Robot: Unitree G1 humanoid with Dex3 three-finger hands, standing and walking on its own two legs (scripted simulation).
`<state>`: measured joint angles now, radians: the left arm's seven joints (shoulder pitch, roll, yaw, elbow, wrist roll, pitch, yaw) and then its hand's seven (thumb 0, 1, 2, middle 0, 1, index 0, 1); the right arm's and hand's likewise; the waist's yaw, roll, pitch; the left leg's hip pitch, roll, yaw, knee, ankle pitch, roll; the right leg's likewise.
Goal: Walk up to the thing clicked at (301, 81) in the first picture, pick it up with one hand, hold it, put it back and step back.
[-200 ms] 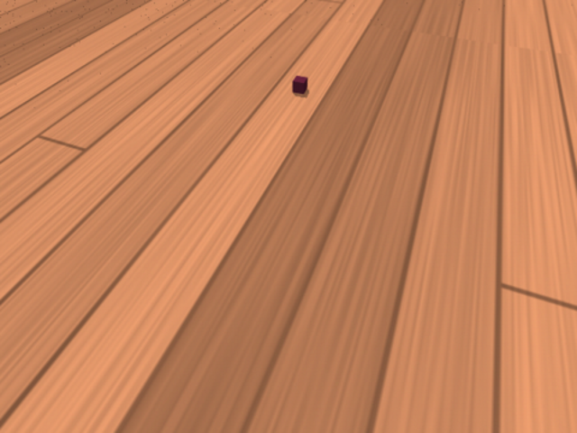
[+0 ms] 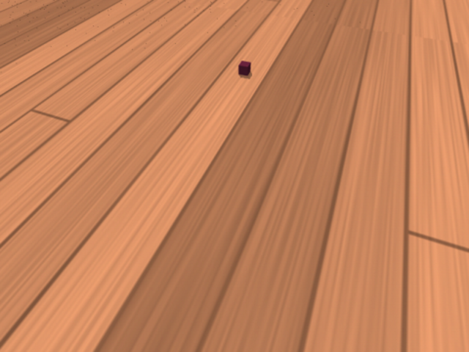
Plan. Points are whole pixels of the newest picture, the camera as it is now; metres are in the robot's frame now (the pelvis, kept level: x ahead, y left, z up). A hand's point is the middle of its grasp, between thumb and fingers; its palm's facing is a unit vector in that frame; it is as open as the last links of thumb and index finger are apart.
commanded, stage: stand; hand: left
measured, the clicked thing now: (244, 68) +2.26 -0.08 -0.74
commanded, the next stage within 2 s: walk up in 0.92 s
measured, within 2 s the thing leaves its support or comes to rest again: neither
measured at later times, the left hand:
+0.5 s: hand out of the picture +0.08 +0.25 -0.15, palm faces -0.02 -0.94 -0.35, open 7.4 cm
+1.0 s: hand out of the picture +0.08 +0.26 -0.15, palm faces -0.03 -0.94 -0.33, open 7.4 cm
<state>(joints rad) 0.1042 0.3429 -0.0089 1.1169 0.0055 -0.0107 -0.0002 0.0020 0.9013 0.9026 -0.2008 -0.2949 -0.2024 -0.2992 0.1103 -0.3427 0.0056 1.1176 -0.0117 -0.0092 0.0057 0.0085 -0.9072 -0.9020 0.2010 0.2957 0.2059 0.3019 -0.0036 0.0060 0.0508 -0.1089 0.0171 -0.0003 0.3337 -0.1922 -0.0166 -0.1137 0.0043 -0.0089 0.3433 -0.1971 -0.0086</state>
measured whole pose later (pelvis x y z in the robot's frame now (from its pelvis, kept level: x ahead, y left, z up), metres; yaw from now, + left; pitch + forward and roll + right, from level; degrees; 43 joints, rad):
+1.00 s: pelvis +0.01 +0.00 +0.00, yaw -1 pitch -1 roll +0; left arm 0.18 0.36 0.04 1.07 0.03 -0.02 -0.05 0.00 0.90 0.90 -0.20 -0.30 -0.20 -0.30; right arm 0.17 -0.36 -0.04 1.07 -0.04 -0.03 0.05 0.01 -0.91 -0.90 0.20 0.30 0.21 0.30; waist 0.01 0.00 -0.01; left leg -0.16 0.02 0.02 0.46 -0.43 0.03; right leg -0.17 0.01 0.02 0.47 -0.39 -0.04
